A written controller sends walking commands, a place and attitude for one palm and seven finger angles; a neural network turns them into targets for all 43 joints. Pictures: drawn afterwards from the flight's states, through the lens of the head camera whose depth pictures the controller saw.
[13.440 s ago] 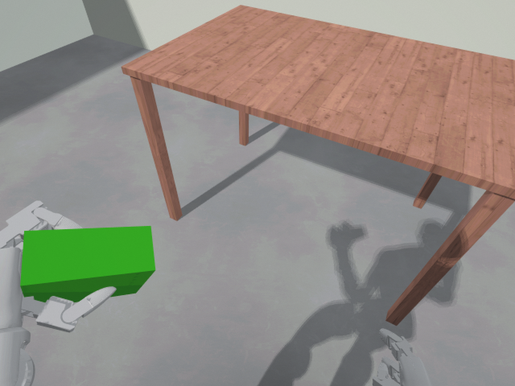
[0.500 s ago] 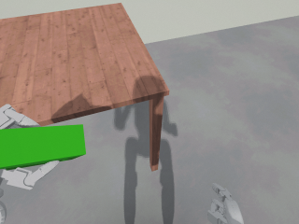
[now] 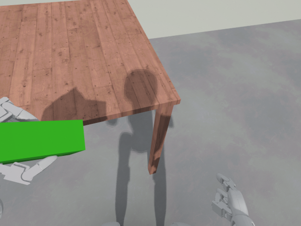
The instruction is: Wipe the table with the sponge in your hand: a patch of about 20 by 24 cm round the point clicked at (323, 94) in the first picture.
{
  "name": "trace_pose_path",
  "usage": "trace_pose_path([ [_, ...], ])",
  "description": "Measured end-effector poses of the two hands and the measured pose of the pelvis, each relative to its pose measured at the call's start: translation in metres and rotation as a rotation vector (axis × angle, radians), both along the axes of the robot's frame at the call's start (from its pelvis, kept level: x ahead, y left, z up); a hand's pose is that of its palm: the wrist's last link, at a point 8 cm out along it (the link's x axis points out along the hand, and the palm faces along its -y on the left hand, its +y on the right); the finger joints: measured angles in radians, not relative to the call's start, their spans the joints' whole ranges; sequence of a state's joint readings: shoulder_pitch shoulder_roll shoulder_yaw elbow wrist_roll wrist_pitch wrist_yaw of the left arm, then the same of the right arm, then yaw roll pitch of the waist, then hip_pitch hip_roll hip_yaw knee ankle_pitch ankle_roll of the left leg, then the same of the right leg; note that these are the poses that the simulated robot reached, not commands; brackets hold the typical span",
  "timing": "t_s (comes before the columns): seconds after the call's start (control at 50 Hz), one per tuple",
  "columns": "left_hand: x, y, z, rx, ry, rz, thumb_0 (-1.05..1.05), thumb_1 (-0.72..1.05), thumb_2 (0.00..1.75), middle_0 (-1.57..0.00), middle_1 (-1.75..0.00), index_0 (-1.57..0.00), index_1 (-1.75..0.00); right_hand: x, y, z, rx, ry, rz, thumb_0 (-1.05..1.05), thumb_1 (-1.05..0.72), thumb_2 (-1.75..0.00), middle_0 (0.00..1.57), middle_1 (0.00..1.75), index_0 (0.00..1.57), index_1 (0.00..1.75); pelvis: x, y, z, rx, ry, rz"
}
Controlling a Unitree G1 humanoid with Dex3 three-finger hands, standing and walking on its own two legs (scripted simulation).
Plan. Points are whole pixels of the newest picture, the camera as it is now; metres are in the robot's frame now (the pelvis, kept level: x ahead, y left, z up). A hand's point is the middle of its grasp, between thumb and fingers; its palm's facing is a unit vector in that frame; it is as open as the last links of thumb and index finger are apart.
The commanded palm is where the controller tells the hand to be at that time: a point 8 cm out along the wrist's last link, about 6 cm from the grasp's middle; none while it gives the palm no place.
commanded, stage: come to a stop and stand still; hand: left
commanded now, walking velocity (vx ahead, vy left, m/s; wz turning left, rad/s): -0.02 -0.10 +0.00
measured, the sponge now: (52, 141) +0.24 +0.21 +0.15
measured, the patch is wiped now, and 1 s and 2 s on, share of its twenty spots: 0.00 0.00 0.00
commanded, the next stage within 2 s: look again from close up in 1.12 s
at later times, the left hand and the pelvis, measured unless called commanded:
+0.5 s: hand (38, 183) +0.16 +0.19 +0.17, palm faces +0.39 -0.82 -0.42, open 9.5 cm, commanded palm +0.11 +0.24 +0.18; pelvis -0.05 -0.04 +0.00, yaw +1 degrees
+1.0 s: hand (22, 215) +0.12 +0.20 +0.16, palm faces +0.39 -0.83 -0.39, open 9.5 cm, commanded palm +0.07 +0.25 +0.18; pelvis -0.09 -0.04 +0.00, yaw +0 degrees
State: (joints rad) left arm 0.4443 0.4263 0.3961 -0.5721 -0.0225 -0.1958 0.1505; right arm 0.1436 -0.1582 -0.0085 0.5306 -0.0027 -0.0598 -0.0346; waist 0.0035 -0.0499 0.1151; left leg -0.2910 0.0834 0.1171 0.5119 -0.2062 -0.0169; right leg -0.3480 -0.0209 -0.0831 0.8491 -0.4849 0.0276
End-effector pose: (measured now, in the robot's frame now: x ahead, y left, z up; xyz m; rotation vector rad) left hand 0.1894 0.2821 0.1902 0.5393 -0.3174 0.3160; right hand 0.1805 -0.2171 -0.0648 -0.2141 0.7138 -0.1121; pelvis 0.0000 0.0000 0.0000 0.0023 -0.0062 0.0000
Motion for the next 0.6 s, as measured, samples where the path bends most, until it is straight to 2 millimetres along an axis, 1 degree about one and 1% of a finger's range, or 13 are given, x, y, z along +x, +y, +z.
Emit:
trace_pose_path([
  [0.06, -0.008, -0.011, 0.005, -0.008, 0.009, -0.014, -0.01, -0.45, 1.02, -0.81, -1.34, -0.81, -1.34, -0.005, 0.008, 0.0, 0.046, -0.014, 0.03, 0.01, -0.91, -0.9, 0.2, 0.3, 0.21, 0.3, -0.003, -0.005, 0.002, -0.009, 0.004, -0.006],
  [0.12, -0.018, -0.025, 0.007, 0.007, 0.028, -0.017, -0.01, -0.45, 1.02, -0.81, -1.34, -0.81, -1.34, -0.014, 0.008, -0.008, 0.084, -0.011, 0.044, 0.01, -0.91, -0.9, 0.21, 0.3, 0.21, 0.3, -0.008, -0.014, -0.001, -0.002, 0.004, -0.01],
  [0.2, -0.029, -0.04, 0.004, 0.014, 0.061, 0.014, -0.01, -0.45, 1.02, -0.81, -1.34, -0.81, -1.34, -0.03, -0.006, -0.027, 0.114, 0.03, 0.036, 0.01, -0.91, -0.9, 0.21, 0.3, 0.21, 0.3, -0.017, -0.028, -0.004, -0.01, -0.015, -0.002],
  [0.28, -0.038, -0.048, -0.002, -0.032, 0.095, 0.045, -0.01, -0.45, 1.02, -0.81, -1.34, -0.81, -1.34, -0.051, -0.028, -0.034, 0.091, 0.093, 0.003, 0.01, -0.91, -0.9, 0.21, 0.3, 0.21, 0.3, -0.023, -0.037, 0.0, 0.022, -0.011, -0.006],
  [0.36, -0.045, -0.053, -0.004, -0.048, 0.096, 0.055, -0.01, -0.45, 1.02, -0.81, -1.34, -0.81, -1.34, -0.068, -0.049, -0.03, 0.04, 0.123, -0.03, 0.01, -0.91, -0.9, 0.21, 0.3, 0.21, 0.3, -0.03, -0.043, 0.004, 0.037, -0.003, 0.006],
  [0.46, -0.059, -0.051, -0.004, -0.051, 0.068, 0.054, -0.01, -0.45, 1.02, -0.81, -1.34, -0.81, -1.34, -0.078, -0.068, -0.02, -0.029, 0.115, -0.041, 0.02, -0.91, -0.9, 0.21, 0.3, 0.21, 0.3, -0.042, -0.046, 0.005, 0.027, 0.008, 0.018],
  [0.54, -0.074, -0.047, -0.005, -0.06, 0.03, 0.047, -0.01, -0.45, 1.02, -0.81, -1.34, -0.81, -1.34, -0.082, -0.072, -0.012, -0.069, 0.086, -0.039, 0.02, -0.91, -0.9, 0.2, 0.3, 0.2, 0.3, -0.052, -0.042, 0.0, -0.002, -0.003, 0.025],
  [0.6, -0.084, -0.043, -0.006, -0.069, 0.024, 0.053, -0.01, -0.45, 1.02, -0.81, -1.34, -0.81, -1.34, -0.084, -0.067, -0.005, -0.069, 0.067, -0.032, 0.02, -0.91, -0.9, 0.2, 0.3, 0.2, 0.3, -0.059, -0.042, 0.003, 0.007, -0.015, 0.009],
])
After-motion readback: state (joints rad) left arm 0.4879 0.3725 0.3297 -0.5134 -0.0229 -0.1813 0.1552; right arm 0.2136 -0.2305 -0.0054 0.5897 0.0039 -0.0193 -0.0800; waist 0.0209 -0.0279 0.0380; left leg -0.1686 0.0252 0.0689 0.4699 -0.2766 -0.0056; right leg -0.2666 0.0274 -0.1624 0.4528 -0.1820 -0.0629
